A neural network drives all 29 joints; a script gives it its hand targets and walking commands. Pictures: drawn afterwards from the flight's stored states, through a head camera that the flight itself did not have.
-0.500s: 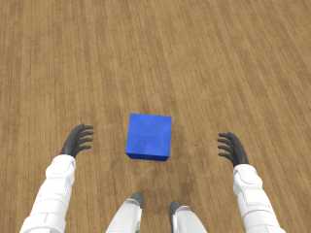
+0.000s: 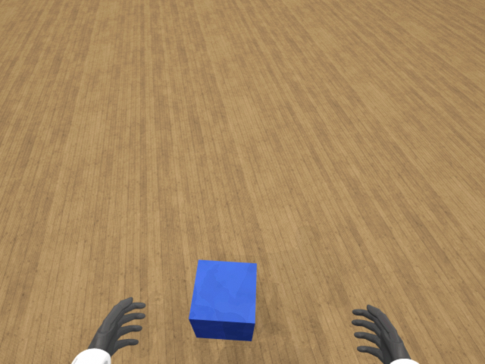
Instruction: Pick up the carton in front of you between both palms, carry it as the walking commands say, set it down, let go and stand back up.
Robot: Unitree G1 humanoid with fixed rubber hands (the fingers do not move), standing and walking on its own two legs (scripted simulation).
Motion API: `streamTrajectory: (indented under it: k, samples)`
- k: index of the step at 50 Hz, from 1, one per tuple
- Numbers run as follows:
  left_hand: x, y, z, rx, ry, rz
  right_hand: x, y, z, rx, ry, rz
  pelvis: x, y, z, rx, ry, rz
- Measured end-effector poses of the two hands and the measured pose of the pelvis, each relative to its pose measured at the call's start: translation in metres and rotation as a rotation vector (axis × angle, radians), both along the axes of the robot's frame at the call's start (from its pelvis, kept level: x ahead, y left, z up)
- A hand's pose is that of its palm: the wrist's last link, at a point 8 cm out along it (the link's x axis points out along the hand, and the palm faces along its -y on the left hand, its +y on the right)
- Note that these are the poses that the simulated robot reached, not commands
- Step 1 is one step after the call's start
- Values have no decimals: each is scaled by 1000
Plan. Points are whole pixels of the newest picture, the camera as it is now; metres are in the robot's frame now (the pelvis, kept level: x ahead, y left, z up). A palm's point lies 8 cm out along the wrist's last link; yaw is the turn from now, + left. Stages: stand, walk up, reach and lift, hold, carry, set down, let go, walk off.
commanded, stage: let go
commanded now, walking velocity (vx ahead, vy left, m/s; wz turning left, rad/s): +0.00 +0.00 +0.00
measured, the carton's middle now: (225, 301) +0.42 +0.07 -0.65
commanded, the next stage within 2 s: stand in 0.24 s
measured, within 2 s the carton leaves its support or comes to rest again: neither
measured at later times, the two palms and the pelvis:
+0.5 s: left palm out of the picture +0.13 +0.28 -0.09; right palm out of the picture +0.14 -0.24 -0.12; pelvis +0.03 +0.01 -0.01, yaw +4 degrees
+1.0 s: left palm out of the picture +0.07 +0.27 -0.12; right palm (378, 363) +0.16 -0.23 -0.13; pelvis +0.04 +0.00 -0.02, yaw +7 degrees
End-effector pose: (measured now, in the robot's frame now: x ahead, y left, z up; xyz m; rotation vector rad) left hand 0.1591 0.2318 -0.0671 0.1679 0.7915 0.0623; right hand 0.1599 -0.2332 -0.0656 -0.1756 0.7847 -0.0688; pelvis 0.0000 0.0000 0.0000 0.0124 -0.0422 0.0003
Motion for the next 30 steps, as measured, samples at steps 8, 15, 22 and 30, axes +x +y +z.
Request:
streamTrajectory:
  k: [8,15,22,30]
  samples:
    - [2,2,0,4,7,0,3,6,1,-1,8,3,0,3,-1,0,-40,-1]
    - [1,15,-4,74,-11,11,-6,1,-11,-62,25,-3,5,7,-3,1,9,9]
    - [-23,44,-17,157,38,97,-24,-12,-42,-99,140,8,23,7,-10,4,91,49]
    - [-39,47,-30,161,99,167,-9,-8,-59,-97,187,42,38,6,-16,-2,116,81]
